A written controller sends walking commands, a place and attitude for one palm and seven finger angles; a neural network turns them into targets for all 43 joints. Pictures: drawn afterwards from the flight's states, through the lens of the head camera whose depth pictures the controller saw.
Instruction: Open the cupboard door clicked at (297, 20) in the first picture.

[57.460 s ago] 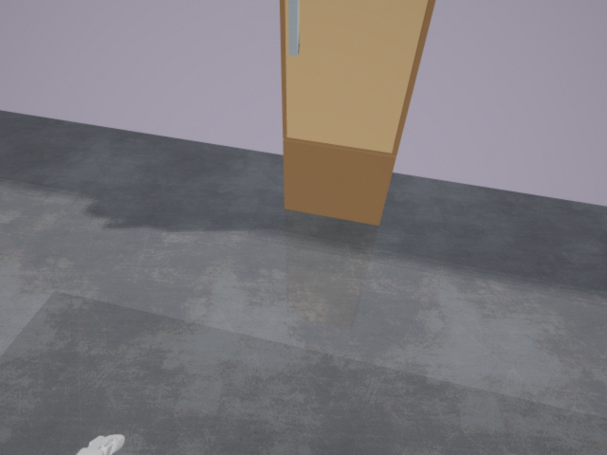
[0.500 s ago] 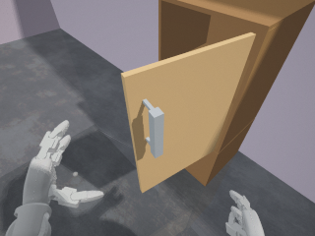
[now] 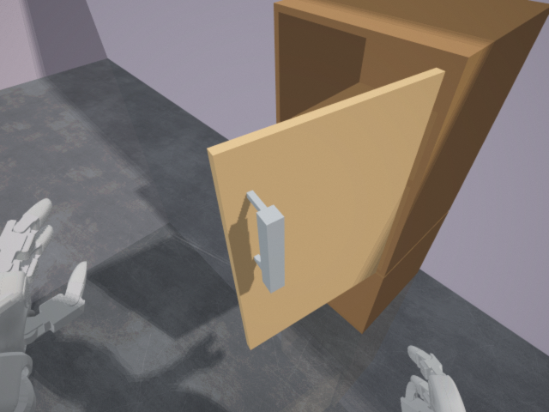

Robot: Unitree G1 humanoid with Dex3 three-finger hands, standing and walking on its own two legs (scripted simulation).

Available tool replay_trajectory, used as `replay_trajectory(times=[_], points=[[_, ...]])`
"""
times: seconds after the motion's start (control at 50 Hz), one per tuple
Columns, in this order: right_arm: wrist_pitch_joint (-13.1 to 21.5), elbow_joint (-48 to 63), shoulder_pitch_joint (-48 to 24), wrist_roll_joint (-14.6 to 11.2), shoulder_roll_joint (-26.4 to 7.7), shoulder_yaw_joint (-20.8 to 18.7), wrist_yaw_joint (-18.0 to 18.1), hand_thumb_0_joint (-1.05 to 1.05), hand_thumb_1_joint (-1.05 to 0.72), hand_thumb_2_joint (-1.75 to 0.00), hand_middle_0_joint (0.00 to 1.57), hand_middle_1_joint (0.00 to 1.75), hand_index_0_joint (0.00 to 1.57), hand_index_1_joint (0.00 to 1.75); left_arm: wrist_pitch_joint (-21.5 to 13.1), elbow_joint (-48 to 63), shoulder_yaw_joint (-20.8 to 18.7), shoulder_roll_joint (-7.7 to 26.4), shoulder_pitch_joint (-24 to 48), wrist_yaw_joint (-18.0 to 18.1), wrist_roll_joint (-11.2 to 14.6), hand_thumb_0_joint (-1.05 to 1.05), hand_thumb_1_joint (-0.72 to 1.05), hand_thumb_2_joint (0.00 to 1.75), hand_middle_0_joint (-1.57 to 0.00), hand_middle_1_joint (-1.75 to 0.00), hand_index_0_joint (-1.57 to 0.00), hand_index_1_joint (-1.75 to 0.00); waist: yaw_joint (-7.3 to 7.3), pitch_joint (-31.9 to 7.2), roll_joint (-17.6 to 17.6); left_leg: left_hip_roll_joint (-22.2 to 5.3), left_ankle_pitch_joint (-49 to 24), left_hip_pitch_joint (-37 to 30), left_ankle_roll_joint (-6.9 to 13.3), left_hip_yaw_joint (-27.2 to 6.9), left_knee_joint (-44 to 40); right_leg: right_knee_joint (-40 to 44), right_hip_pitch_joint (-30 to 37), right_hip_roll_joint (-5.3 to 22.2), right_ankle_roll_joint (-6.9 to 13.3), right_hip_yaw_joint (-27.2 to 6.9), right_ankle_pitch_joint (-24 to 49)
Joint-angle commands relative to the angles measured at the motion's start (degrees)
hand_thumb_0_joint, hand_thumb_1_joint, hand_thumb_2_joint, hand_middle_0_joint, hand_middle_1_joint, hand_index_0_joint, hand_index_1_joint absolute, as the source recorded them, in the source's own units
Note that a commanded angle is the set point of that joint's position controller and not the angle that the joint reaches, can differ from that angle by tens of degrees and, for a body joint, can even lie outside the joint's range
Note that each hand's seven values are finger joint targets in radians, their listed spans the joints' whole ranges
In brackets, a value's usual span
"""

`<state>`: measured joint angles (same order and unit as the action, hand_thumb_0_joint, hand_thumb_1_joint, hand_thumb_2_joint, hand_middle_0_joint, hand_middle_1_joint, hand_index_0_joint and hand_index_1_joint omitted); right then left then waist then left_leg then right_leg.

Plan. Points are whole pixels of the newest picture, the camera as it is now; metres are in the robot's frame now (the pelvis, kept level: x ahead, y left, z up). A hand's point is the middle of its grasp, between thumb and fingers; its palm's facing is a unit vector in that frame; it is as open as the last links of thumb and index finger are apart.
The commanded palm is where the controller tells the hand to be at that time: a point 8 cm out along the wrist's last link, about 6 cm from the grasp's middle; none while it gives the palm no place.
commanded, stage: draw the hand back to the body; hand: left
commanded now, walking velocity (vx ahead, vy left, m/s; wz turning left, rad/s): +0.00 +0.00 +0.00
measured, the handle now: (264, 242) +0.34 +0.07 +0.08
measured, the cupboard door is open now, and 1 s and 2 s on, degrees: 79 79 79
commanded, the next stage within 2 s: step back with the hand held close in 0.38 s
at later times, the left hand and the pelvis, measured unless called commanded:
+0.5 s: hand (71, 306) +0.18 +0.25 +0.15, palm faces +0.46 -0.79 -0.40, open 7.4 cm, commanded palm +0.13 +0.29 +0.17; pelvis -0.01 -0.01 +0.00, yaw +0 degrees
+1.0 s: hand (21, 350) +0.12 +0.27 +0.15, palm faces +0.38 -0.77 -0.52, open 7.4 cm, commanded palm +0.07 +0.31 +0.17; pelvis -0.08 +0.01 -0.01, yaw -1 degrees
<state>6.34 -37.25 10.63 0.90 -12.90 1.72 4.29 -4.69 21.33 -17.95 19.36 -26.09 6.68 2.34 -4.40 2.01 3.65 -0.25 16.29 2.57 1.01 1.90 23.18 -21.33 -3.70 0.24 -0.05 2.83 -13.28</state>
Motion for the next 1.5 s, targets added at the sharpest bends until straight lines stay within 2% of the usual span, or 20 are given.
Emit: replay_trajectory(times=[0.0, 0.08, 0.22, 0.44, 0.48, 0.5, 0.54, 0.62, 0.7, 0.8, 0.96, 1.02, 1.1, 1.18, 1.22, 1.24, 1.28, 1.32, 1.38, 1.48], points=[[2.80, 8.57, -6.60, -0.19, -5.90, -2.50, 0.28, 0.00, -0.90, -0.90, 0.20, 0.30, 0.20, 0.30, -3.73, 11.46, -7.65, 10.16, 5.26, 1.33, 0.10, 0.00, 0.90, 0.90, -0.20, -0.30, -0.20, -0.30, 0.27, -5.73, 0.81, -1.30, -24.95, 0.97, -0.67, -1.32, -2.63, 1.75, 2.82, 0.12, 1.08, -0.80, 16.65], [2.55, 8.62, -6.89, -0.37, -6.41, -2.82, -0.03, 0.00, -0.90, -0.90, 0.20, 0.30, 0.20, 0.30, -3.23, 9.93, -4.97, 8.13, 5.39, 0.95, 0.05, 0.00, 0.90, 0.90, -0.20, -0.30, -0.20, -0.30, 0.79, -3.38, 0.09, -1.40, -21.88, 1.27, -0.40, -1.25, -3.23, 2.68, 1.32, -0.04, 0.90, -0.81, 14.30], [2.83, 8.46, -7.58, -0.19, -6.29, -2.96, 0.49, 0.00, -0.90, -0.90, 0.20, 0.30, 0.20, 0.30, -3.87, 11.41, -8.00, 11.76, 5.73, 1.47, -0.03, 0.00, 0.90, 0.90, -0.20, -0.30, -0.20, -0.30, 0.08, -5.48, 0.05, -0.76, -18.83, 0.76, -0.03, -0.83, -3.02, 3.32, 2.38, 0.08, 1.07, -1.38, 13.61], [3.38, 8.14, -7.87, -0.31, -5.86, -3.05, 0.39, 0.00, -0.90, -0.90, 0.20, 0.30, 0.20, 0.30, -4.36, 10.33, -6.39, 9.65, 5.21, 1.13, 0.23, 0.00, 0.90, 0.90, -0.20, -0.30, -0.20, -0.30, 0.54, -3.57, -0.14, -0.76, -15.97, 1.00, 0.15, -0.57, -3.50, 4.44, 1.04, 0.09, 0.88, -1.71, 11.23], [3.93, 8.93, -8.59, -0.42, -6.09, -2.96, 0.39, 0.00, -0.90, -0.90, 0.20, 0.30, 0.20, 0.30, -5.36, 17.40, -8.20, 12.65, 10.55, 1.45, 0.38, 0.00, 0.90, 0.90, -0.20, -0.30, -0.20, -0.30, 0.26, -6.15, 0.48, -0.61, -15.18, 0.46, 0.22, -1.11, -3.38, 4.38, 1.88, 0.17, 0.85, -1.95, 10.50], [2.86, 10.69, -7.26, -1.10, -7.18, -2.66, 0.41, 0.00, -0.90, -0.90, 0.20, 0.30, 0.20, 0.30, -7.57, 17.58, -15.55, 19.57, 12.00, 1.65, 0.47, 0.00, 0.90, 0.90, -0.20, -0.30, -0.20, -0.30, 3.09, 0.60, -1.87, -1.25, -10.38, 5.60, 1.16, -2.00, -1.32, 7.38, -6.20, 2.57, 1.02, -7.11, 12.18], [1.36, 9.54, -7.49, -0.73, -6.09, -2.94, 0.43, 0.00, -0.90, -0.90, 0.20, 0.30, 0.20, 0.30, -7.64, 10.61, -11.95, 14.27, 3.69, 0.78, 0.13, 0.00, 0.90, 0.90, -0.20, -0.30, -0.20, -0.30, 3.17, 0.89, -5.39, -1.12, -9.22, 6.09, 1.07, -2.73, 0.16, 7.77, -7.69, 4.45, 1.45, -7.12, 11.66], [-0.03, 10.73, -6.97, -0.76, -7.24, -3.68, 0.32, 0.00, -0.90, -0.90, 0.20, 0.30, 0.20, 0.30, -7.51, 10.92, -8.81, 10.63, -2.77, 0.35, 0.16, 0.00, 0.90, 0.90, -0.20, -0.30, -0.20, -0.30, 3.45, -5.37, 0.22, -2.29, -14.87, 5.36, 0.70, -1.82, 0.78, 4.21, -6.39, 5.17, 1.16, -5.51, 16.45], [-1.34, 12.51, -6.42, -1.25, -7.26, -4.45, 0.59, 0.00, -0.90, -0.90, 0.20, 0.30, 0.20, 0.30, -7.39, 14.60, -11.30, 13.34, -4.84, 1.00, 0.26, 0.00, 0.90, 0.90, -0.20, -0.30, -0.20, -0.30, 3.35, -11.50, -3.80, -3.87, -20.77, 6.09, 0.64, -2.39, 1.10, -0.30, -3.47, 4.26, 0.24, -4.46, 21.39], [-1.91, 14.00, -6.41, -1.38, -6.76, -4.76, 1.24, 0.00, -0.90, -0.90, 0.20, 0.30, 0.20, 0.30, -7.85, 18.77, -13.69, 15.70, -5.56, 2.01, 0.16, 0.00, 0.90, 0.90, -0.20, -0.30, -0.20, -0.30, 3.28, -11.62, -4.07, -4.19, -19.70, 9.82, 0.68, -3.21, 1.62, -3.42, -3.75, 4.47, 0.48, -5.19, 22.18], [-0.38, 14.73, -5.09, -0.82, -8.00, -4.77, 1.20, 0.00, -0.90, -0.90, 0.20, 0.30, 0.20, 0.30, -9.35, 20.20, -14.14, 14.15, -5.24, 3.09, -1.36, 0.00, 0.90, 0.90, -0.20, -0.30, -0.20, -0.30, 3.27, -6.07, 5.06, -8.59, 5.87, 30.05, 3.68, -8.59, -6.60, -13.07, 1.60, 1.06, -0.36, -4.25, 6.54], [0.35, 14.57, -4.31, -0.75, -8.09, -4.92, 1.32, 0.00, -0.90, -0.90, 0.20, 0.30, 0.20, 0.30, -10.00, 19.10, -14.49, 13.74, -4.10, 3.35, -2.29, 0.00, 0.90, 0.90, -0.20, -0.30, -0.20, -0.30, 3.41, -4.39, 3.99, -9.55, 16.31, 37.78, 4.89, -10.19, -8.10, -16.44, 5.09, 0.47, -0.59, -4.23, 6.41], [1.40, 14.26, -2.70, -0.84, -8.02, -5.04, 0.96, 0.00, -0.90, -0.90, 0.20, 0.30, 0.20, 0.30, -10.95, 19.26, -13.75, 13.13, -0.98, 3.20, -2.84, 0.00, 0.90, 0.90, -0.20, -0.30, -0.20, -0.30, 4.42, -2.85, -1.97, -6.58, 20.78, 37.35, 4.28, -8.21, -1.41, -11.78, -1.21, 2.72, 0.48, -8.87, 0.83], [2.12, 12.72, -2.06, -0.54, -6.98, -4.69, 0.66, 0.00, -0.90, -0.90, 0.20, 0.30, 0.20, 0.30, -11.69, 21.39, -13.02, 14.10, 1.28, 3.64, -2.23, 0.00, 0.90, 0.90, -0.20, -0.30, -0.20, -0.30, 4.88, -3.00, -8.24, -1.19, 15.24, 21.70, 1.26, -4.89, 13.34, 2.22, -20.49, 9.66, 4.27, -15.84, -15.43], [2.06, 11.51, -2.42, -0.26, -6.84, -4.30, 0.87, 0.00, -0.90, -0.90, 0.20, 0.30, 0.20, 0.30, -11.90, 21.96, -13.45, 15.40, 1.33, 4.31, -1.78, 0.00, 0.90, 0.90, -0.20, -0.30, -0.20, -0.30, 5.08, -3.54, -7.26, -0.60, 11.67, 14.82, 0.37, -4.42, 16.19, 3.56, -27.19, 11.01, 4.97, -13.95, -17.09], [2.01, 11.49, -2.38, -0.28, -6.57, -3.91, 1.00, 0.00, -0.90, -0.90, 0.20, 0.30, 0.20, 0.30, -11.87, 22.00, -13.02, 14.67, 0.73, 4.44, -1.49, 0.00, 0.90, 0.90, -0.20, -0.30, -0.20, -0.30, 5.16, -3.79, -6.01, -1.34, 12.55, 15.06, 0.56, -5.91, 13.41, 1.60, -27.07, 9.87, 4.16, -11.48, -17.27], [2.28, 12.47, -3.33, -0.29, -7.55, -3.97, 1.46, 0.00, -0.90, -0.90, 0.20, 0.30, 0.20, 0.30, -12.42, 23.61, -14.36, 15.23, 0.12, 4.69, -1.47, 0.00, 0.90, 0.90, -0.20, -0.30, -0.20, -0.30, 4.96, -3.02, 3.39, -5.86, 19.32, 24.86, 2.51, -12.58, 0.71, -8.16, -19.82, 4.01, 1.29, -7.13, -15.24], [2.87, 12.87, -4.69, 0.32, -8.09, -4.60, 1.91, 0.00, -0.90, -0.90, 0.20, 0.30, 0.20, 0.30, -12.93, 23.76, -17.77, 17.13, -0.26, 4.82, -2.73, 0.00, 0.90, 0.90, -0.20, -0.30, -0.20, -0.30, 3.73, -4.48, 17.06, -17.70, 31.75, 42.93, 7.42, -27.58, -18.82, -36.65, -1.80, -4.66, -1.52, -2.43, -8.11], [4.64, 11.24, -3.76, 0.02, -6.51, -5.87, 0.74, 0.00, -0.90, -0.90, 0.20, 0.30, 0.20, 0.30, -12.73, 23.07, -17.35, 16.49, -1.23, 4.43, -1.79, 0.00, 0.90, 0.90, -0.20, -0.30, -0.20, -0.30, 3.81, -8.40, 5.50, -17.61, 15.03, 28.34, 8.06, -21.90, -13.01, -45.19, -11.17, -4.07, -0.51, -6.16, -14.51], [5.33, 8.71, -3.59, -0.06, -5.67, -4.75, -0.64, 0.00, -0.90, -0.90, 0.20, 0.30, 0.20, 0.30, -10.04, 21.17, -11.76, 12.03, -5.45, 4.04, 0.57, 0.00, 0.90, 0.90, -0.20, -0.30, -0.20, -0.30, 4.27, -8.19, 7.44, -13.74, 7.50, 16.57, 4.57, -14.62, -14.65, -23.13, -11.58, -4.38, 0.43, -1.28, -18.14]])
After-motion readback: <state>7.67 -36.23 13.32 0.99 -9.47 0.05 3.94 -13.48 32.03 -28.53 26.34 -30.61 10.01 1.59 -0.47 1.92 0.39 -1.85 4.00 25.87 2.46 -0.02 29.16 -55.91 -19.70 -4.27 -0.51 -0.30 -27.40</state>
